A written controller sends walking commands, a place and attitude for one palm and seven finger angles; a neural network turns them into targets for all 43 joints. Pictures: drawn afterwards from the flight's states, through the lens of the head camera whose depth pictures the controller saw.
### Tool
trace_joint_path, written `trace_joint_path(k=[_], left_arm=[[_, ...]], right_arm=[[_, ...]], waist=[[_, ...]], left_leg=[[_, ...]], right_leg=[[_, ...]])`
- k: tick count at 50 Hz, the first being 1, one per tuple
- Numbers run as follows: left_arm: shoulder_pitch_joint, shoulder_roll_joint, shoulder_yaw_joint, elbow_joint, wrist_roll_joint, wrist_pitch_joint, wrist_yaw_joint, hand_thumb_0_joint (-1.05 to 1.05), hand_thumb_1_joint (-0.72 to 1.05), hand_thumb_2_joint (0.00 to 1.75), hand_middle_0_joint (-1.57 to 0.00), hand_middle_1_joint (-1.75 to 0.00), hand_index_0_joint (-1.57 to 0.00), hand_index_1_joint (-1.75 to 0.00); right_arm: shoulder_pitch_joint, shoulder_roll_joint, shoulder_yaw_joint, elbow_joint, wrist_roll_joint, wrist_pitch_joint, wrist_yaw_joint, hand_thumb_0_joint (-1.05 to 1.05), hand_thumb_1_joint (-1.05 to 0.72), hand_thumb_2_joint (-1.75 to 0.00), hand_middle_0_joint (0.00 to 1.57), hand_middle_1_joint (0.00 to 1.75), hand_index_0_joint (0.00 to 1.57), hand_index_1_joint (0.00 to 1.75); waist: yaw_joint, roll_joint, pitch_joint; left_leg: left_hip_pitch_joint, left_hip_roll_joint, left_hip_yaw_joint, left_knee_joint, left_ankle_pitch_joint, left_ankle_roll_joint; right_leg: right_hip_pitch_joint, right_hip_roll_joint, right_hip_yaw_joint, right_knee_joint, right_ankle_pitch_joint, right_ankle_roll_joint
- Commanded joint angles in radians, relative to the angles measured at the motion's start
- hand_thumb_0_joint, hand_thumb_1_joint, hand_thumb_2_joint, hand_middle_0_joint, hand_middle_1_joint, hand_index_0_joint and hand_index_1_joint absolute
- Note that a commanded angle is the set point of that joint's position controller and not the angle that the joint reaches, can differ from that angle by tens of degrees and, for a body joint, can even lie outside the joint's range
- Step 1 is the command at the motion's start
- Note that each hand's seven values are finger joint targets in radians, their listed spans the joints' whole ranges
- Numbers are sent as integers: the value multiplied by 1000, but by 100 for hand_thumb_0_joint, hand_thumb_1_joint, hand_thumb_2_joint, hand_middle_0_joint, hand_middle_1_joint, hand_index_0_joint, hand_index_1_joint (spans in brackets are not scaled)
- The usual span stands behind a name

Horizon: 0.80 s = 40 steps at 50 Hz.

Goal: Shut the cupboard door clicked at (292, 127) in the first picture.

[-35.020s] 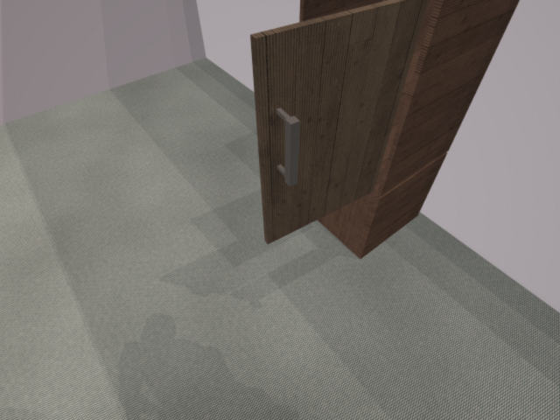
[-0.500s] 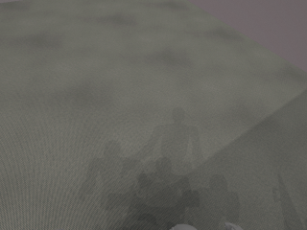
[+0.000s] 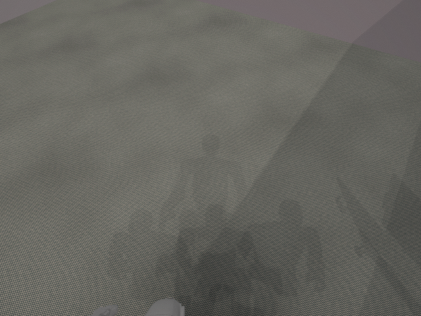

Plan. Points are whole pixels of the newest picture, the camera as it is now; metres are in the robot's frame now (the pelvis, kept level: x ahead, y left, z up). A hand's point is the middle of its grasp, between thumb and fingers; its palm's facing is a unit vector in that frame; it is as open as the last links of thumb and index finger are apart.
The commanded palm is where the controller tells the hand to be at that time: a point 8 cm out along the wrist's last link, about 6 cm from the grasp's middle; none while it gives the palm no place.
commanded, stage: turn to face it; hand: left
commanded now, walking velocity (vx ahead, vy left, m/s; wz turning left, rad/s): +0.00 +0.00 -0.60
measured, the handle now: out of the picture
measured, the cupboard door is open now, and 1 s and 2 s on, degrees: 57 57 57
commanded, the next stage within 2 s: take the last steps up to it in 1.82 s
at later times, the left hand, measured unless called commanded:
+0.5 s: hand (124, 302) +0.17 +0.21 -0.16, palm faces -0.27 -0.94 -0.23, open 7.4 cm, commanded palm none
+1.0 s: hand (167, 283) +0.21 +0.12 -0.17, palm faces -0.52 -0.83 -0.20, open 7.4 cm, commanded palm none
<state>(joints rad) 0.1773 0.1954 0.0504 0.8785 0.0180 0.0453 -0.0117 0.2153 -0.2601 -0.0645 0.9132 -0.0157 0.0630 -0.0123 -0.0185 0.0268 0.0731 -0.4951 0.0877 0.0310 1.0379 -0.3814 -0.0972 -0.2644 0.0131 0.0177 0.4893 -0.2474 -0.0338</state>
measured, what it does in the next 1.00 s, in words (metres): steps on the spot, turning right: left foot, then right foot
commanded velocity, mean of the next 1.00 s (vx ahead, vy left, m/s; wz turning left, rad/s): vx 0.00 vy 0.00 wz -0.60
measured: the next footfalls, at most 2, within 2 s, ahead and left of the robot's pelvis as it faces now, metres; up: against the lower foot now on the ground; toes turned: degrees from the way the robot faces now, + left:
left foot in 0.20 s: +0.07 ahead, +0.14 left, +0.00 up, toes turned -5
right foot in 0.60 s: +0.00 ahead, -0.12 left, +0.00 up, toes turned -27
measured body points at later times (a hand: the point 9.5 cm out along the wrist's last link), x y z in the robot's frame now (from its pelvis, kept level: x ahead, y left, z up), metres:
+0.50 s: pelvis +0.02 +0.02 +0.00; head +0.07 +0.02 +0.45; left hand +0.18 +0.26 -0.14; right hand +0.01 -0.23 -0.14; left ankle +0.03 +0.15 -0.74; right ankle -0.04 -0.11 -0.69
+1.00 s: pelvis +0.04 +0.00 +0.00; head +0.08 -0.02 +0.44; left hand +0.24 +0.17 -0.15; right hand -0.01 -0.28 -0.13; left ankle +0.13 +0.09 -0.72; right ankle -0.03 -0.10 -0.74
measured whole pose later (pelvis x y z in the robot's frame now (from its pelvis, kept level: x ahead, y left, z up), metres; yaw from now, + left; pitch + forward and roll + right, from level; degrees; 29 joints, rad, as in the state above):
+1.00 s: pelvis +0.04 +0.00 +0.00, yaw -35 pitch +2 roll +0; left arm 0.21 0.21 0.06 0.90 0.02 0.05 -0.01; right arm 0.14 -0.23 -0.05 0.87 0.00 0.04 -0.02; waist 0.02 -0.02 0.06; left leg -0.39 0.04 0.01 0.70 -0.36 -0.09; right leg -0.27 0.06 0.12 0.52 -0.27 -0.01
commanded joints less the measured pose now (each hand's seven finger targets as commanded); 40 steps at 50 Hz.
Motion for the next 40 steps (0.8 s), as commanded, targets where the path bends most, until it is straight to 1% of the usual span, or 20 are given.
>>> trace_joint_path(k=[1,5,7,8,9,10,11,13,16,20,24,26,28,29,30,31,32,33,36,40], left_arm=[[43,231,63,-60,6,-27,19,0,90,90,-20,-30,-20,-30],[16,238,73,-64,10,-19,19,0,90,90,-20,-30,-20,-30],[-13,225,71,-64,1,-13,19,0,90,90,-20,-30,-20,-30],[-23,201,64,-70,-7,-8,17,0,90,90,-20,-30,-20,-30],[-5,138,53,-84,-13,-4,12,0,90,90,-20,-30,-20,-30],[0,119,48,-102,-13,-4,5,0,90,90,-20,-30,-20,-30],[-22,149,53,-105,-2,-3,2,0,90,90,-20,-30,-20,-30],[7,158,70,-68,9,9,-11,0,90,90,-20,-30,-20,-30],[5,131,60,-62,2,15,-24,0,90,90,-20,-30,-20,-30],[-46,104,50,-83,0,17,-29,0,90,90,-20,-30,-20,-30],[-63,99,42,-93,2,7,-30,0,90,90,-20,-30,-20,-30],[-45,104,43,-87,1,3,-29,0,90,90,-20,-30,-20,-30],[55,137,53,-57,3,-8,-26,0,90,90,-20,-30,-20,-30],[128,230,67,-35,12,-22,-16,0,90,90,-20,-30,-20,-30],[187,330,88,-17,12,-31,1,0,90,90,-20,-30,-20,-30],[204,338,86,-10,-3,-27,14,0,90,90,-20,-30,-20,-30],[151,308,81,-25,-3,-24,19,0,90,90,-20,-30,-20,-30],[94,277,80,-38,-1,-29,26,0,90,90,-20,-30,-20,-30],[23,208,53,-62,-7,-35,27,0,90,90,-20,-30,-20,-30],[31,226,55,-64,1,-35,22,0,90,90,-20,-30,-20,-30]], right_arm=[[-40,-62,-8,-89,-1,-33,-6,0,-90,-90,20,30,20,30],[-20,-56,-6,-97,9,-45,-13,0,-90,-90,20,30,20,30],[37,-61,-6,-76,12,-53,-20,0,-90,-90,20,30,20,30],[70,-89,-10,-64,11,-61,-24,0,-90,-90,20,30,20,30],[90,-162,-21,-64,1,-70,-26,0,-90,-90,20,30,20,30],[103,-228,-31,-82,-10,-67,-29,0,-90,-90,20,30,20,30],[90,-222,-24,-91,-17,-62,-30,0,-90,-90,20,30,20,30],[-7,-153,-6,-108,-19,-69,-36,0,-90,-90,20,30,20,30],[-10,-132,-1,-112,-17,-68,-36,0,-90,-90,20,30,20,30],[55,-144,-17,-80,-15,-66,-31,0,-90,-90,20,30,20,30],[61,-165,-31,-63,-16,-60,-18,0,-90,-90,20,30,20,30],[38,-178,-37,-63,-15,-57,-15,0,-90,-90,20,30,20,30],[3,-185,-41,-70,-7,-55,-11,0,-90,-90,20,30,20,30],[10,-136,-34,-84,4,-52,-2,0,-90,-90,20,30,20,30],[-60,-55,-8,-141,3,-51,-1,0,-90,-90,20,30,20,30],[-63,-91,-5,-146,4,-33,-15,0,-90,-90,20,30,20,30],[-82,-73,-5,-144,5,-30,-14,0,-90,-90,20,30,20,30],[-67,-76,-7,-129,2,-35,-18,0,-90,-90,20,30,20,30],[-43,-91,-11,-89,-2,-31,-7,0,-90,-90,20,30,20,30],[-43,-70,-10,-84,-3,-23,-1,0,-90,-90,20,30,20,30]], waist=[[40,-154,-117],[28,-200,-128],[-6,-180,-137],[-23,-129,-148],[-27,115,-164],[-27,290,-152],[-31,200,-122],[22,178,-84],[22,154,-80],[-11,145,-109],[-24,222,-103],[-11,213,-104],[53,130,-136],[86,-81,-173],[124,-366,-145],[119,-314,-158],[94,-223,-103],[67,-329,-122],[25,-208,-131],[24,-135,-122]], left_leg=[[-22,-25,-6,-120,-18,0],[99,-54,-9,-328,-33,16],[256,-68,-4,-522,109,24],[395,-28,-16,-633,178,34],[481,164,-214,-739,201,87],[476,371,-389,-777,329,197],[387,404,-363,-761,377,255],[330,302,-218,-753,459,224],[389,239,-48,-697,600,210],[479,251,17,-665,630,218],[445,269,72,-618,626,209],[413,279,89,-583,586,191],[314,244,138,-434,474,125],[166,162,192,-243,280,64],[-100,-5,174,4,-267,16],[-112,8,17,133,-282,25],[-167,25,-30,172,-206,29],[-206,30,-38,182,-160,19],[-101,27,-37,133,-7,-1],[-49,-6,-22,15,25,-6]], right_leg=[[137,-235,268,-141,344,-160],[91,-224,334,-94,379,-154],[3,-181,334,-38,349,-99],[-101,-126,295,8,242,-52],[-227,2,189,155,-21,4],[-319,60,37,398,-370,52],[-291,9,52,557,-370,53],[-297,-15,44,688,-256,76],[-307,-33,-5,683,-199,93],[-294,-51,-59,531,-184,97],[-177,-36,-115,317,-177,78],[-104,-25,-130,218,-144,61],[91,-24,-123,-2,62,37],[259,-158,51,-110,224,-14],[321,-379,390,-130,645,-122],[258,-429,405,-142,649,-196],[241,-380,330,-147,567,-192],[266,-335,353,-140,553,-176],[184,-239,201,-112,579,-134],[130,-219,229,-146,398,-142]])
